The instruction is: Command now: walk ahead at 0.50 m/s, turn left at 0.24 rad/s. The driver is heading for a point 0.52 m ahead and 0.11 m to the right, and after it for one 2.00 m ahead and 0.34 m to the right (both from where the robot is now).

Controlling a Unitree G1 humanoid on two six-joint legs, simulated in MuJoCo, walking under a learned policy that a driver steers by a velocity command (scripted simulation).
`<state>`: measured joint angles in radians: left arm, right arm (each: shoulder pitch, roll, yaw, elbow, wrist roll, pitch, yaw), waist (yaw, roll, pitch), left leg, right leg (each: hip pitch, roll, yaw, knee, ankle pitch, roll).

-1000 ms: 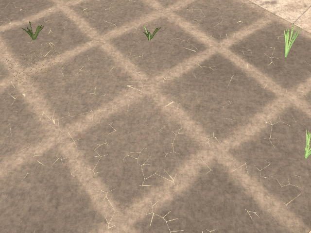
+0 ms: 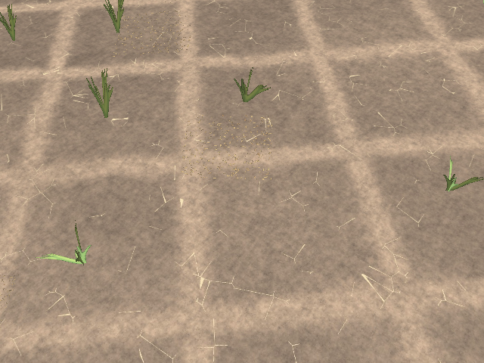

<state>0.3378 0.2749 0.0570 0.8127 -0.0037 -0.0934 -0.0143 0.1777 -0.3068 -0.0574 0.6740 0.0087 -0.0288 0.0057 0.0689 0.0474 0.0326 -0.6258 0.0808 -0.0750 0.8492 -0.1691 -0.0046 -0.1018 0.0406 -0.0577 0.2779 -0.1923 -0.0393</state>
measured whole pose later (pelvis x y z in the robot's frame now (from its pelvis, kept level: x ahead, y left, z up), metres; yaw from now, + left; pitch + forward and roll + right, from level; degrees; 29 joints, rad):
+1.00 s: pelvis +0.46 -0.04 -0.01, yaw -26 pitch +3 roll +1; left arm 0.20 0.31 0.07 0.70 -0.01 0.00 0.00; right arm 0.09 -0.32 -0.06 0.72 -0.01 -0.03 -0.04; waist 0.03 0.03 0.08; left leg -0.64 0.05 -0.10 0.99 -0.31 -0.09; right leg -0.33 0.11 0.09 0.43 -0.13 -0.09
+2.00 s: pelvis +0.56 +0.02 +0.00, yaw -1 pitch +2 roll -2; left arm 0.11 0.32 0.08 0.73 0.01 0.01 0.04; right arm 0.17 -0.31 -0.07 0.63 0.01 0.03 -0.02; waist -0.01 -0.02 0.06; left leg -0.31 -0.06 -0.10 0.46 -0.17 0.05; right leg -0.51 0.00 0.07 0.96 -0.38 0.09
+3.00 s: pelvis +0.58 -0.06 +0.00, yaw -22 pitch +2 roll +3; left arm 0.33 0.27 0.05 0.64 0.00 -0.01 0.01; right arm 0.15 -0.33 -0.09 0.70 0.00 -0.03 -0.01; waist 0.02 0.03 0.01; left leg -0.54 0.02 -0.02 1.02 -0.30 -0.02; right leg -0.24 0.03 0.08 0.46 -0.25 -0.07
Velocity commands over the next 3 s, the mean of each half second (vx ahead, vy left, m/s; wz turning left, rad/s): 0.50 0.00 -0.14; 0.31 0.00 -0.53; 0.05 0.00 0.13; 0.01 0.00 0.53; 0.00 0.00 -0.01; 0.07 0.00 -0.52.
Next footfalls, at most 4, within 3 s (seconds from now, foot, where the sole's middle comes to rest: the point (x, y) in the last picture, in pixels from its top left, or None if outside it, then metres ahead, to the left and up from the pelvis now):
0.20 left None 0.26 0.16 -0.78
0.72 right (321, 355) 0.51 -0.13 -0.78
1.18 left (257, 298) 0.67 0.05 -0.78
1.76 left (238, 306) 0.64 0.11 -0.78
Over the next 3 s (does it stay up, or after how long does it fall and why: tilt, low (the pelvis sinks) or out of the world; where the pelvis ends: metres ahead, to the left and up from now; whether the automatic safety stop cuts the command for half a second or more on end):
stays up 0.58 -0.06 0.00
